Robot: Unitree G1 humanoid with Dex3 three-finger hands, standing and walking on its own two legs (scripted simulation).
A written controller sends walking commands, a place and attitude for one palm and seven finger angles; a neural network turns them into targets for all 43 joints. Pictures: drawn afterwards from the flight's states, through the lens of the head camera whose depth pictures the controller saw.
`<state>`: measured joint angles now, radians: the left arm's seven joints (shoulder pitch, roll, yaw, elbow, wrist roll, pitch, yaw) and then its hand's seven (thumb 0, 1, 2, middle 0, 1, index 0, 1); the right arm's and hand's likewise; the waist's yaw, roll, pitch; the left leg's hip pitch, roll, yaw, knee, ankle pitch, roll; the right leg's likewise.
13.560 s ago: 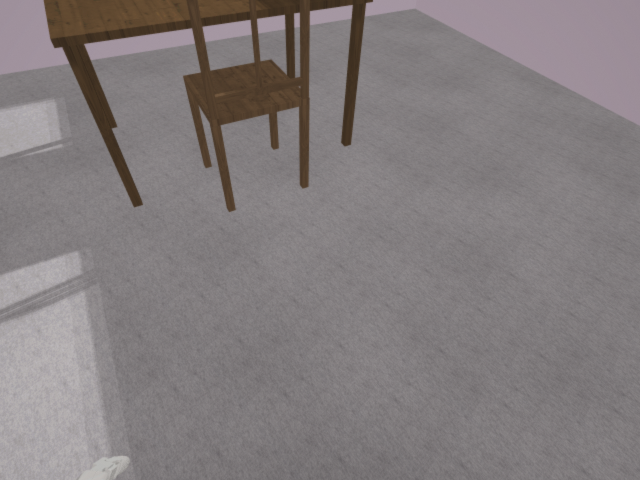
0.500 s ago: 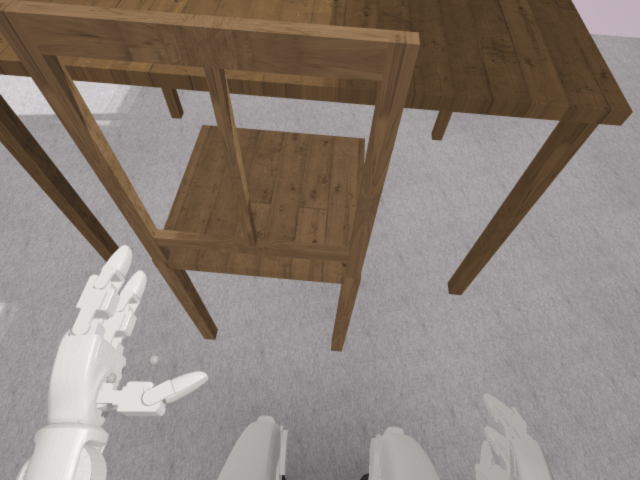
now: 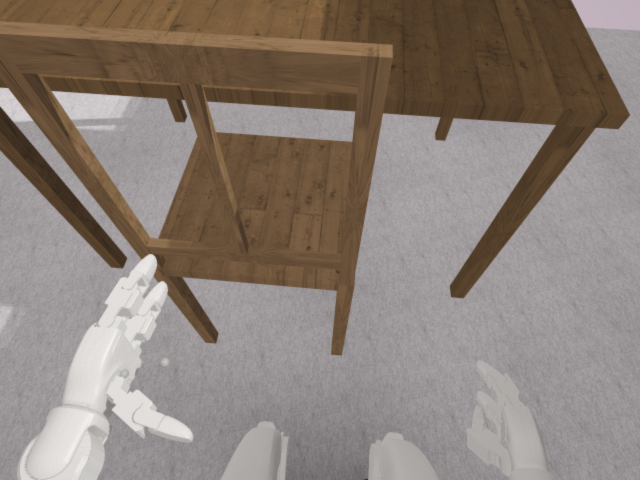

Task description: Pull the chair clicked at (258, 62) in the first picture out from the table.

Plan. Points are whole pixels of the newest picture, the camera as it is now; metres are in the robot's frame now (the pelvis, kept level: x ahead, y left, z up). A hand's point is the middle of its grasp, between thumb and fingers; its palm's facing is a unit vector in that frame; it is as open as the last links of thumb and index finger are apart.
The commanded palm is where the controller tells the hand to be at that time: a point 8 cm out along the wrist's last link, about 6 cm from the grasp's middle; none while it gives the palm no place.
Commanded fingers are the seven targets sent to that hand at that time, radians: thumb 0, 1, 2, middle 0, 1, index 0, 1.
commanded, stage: raise the hand toward the chair's back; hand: left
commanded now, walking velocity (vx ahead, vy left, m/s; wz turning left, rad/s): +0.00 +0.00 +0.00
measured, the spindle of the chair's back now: (223, 186) +0.48 +0.17 +0.05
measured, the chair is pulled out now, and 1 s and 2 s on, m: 0.00 0.00 0.00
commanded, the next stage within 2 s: aim the fingers beside a spindle in 0.64 s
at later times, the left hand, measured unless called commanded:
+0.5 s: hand (141, 347) +0.24 +0.21 +0.07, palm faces +0.03 -1.00 -0.07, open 16.9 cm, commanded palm +0.21 +0.26 +0.06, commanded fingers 0.00 -0.50 0.30 -0.06 -0.08 -0.06 -0.08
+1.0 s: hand (167, 353) +0.25 +0.19 +0.04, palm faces -0.07 -1.00 -0.02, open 16.9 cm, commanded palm +0.23 +0.25 +0.05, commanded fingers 0.00 -0.50 0.30 -0.06 -0.08 -0.06 -0.08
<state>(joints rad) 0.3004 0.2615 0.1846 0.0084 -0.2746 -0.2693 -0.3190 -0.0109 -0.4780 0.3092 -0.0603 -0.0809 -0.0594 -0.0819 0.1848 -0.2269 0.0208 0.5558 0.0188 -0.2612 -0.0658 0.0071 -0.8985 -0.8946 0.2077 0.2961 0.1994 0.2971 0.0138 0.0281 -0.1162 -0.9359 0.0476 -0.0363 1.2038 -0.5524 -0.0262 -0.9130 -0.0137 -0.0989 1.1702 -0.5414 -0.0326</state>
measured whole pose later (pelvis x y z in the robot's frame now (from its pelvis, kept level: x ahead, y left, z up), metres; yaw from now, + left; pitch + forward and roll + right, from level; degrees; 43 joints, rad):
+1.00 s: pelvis -0.01 +0.01 +0.00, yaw +0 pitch +16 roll -2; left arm 0.24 0.24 0.16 0.04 -0.25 -0.30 -0.29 -0.01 -0.50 0.30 -0.06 -0.08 -0.06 -0.08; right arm 0.21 -0.24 0.02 0.57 0.01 -0.30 -0.07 0.01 -0.90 -0.89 0.21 0.30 0.20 0.30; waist 0.00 0.02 -0.11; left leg -0.94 0.04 -0.03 1.20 -0.54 -0.01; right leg -0.92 -0.02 -0.09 1.16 -0.52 -0.01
